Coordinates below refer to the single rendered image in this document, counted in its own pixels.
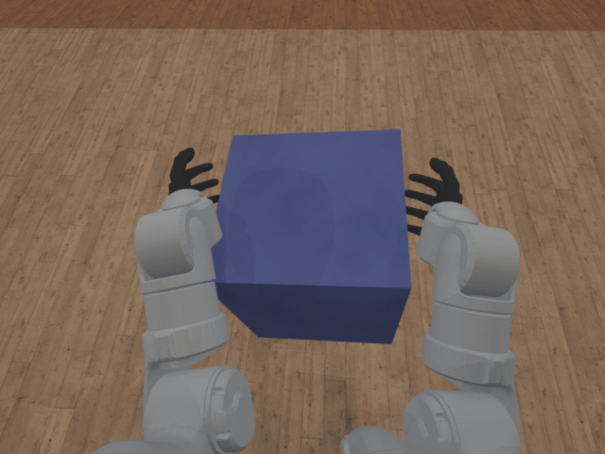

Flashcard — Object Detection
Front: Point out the right robot upper arm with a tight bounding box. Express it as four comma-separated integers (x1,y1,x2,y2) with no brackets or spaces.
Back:
403,390,522,454

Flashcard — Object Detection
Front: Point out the left robot upper arm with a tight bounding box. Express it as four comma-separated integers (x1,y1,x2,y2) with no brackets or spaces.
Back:
91,365,255,454

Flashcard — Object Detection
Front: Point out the robot right thigh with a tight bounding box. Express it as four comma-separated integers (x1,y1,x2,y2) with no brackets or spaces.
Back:
340,426,404,454

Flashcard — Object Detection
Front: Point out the left robot hand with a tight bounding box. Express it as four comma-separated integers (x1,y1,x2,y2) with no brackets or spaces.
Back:
168,148,219,203

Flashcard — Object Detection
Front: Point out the robot right forearm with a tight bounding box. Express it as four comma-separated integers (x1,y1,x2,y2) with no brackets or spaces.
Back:
416,201,522,449

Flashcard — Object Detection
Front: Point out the carton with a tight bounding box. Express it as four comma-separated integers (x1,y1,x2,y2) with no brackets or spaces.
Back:
205,130,411,344

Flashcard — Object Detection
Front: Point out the robot left forearm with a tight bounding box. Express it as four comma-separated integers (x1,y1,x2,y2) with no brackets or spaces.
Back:
134,189,230,438

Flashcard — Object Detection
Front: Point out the right robot hand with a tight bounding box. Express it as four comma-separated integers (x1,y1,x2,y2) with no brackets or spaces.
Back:
405,158,463,236

